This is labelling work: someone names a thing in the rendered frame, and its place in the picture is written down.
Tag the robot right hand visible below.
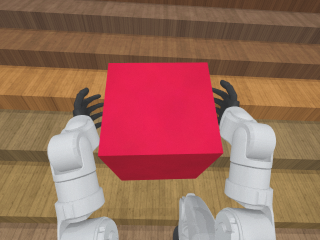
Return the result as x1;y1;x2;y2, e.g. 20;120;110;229
212;80;240;126

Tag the robot left forearm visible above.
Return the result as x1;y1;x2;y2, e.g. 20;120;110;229
47;115;105;240

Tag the left robot upper arm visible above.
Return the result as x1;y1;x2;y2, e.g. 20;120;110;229
60;216;119;240

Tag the right robot shin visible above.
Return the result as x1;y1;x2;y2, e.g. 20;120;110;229
178;193;195;240

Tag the carton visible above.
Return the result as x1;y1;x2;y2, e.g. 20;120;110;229
98;62;224;181

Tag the robot left hand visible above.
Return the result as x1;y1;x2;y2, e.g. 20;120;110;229
72;87;104;129

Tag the robot right forearm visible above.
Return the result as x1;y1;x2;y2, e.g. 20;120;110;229
219;106;276;240

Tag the right robot thigh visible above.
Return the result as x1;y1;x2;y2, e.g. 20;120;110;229
179;195;215;240

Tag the right robot upper arm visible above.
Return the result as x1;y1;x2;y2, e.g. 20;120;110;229
214;207;276;240

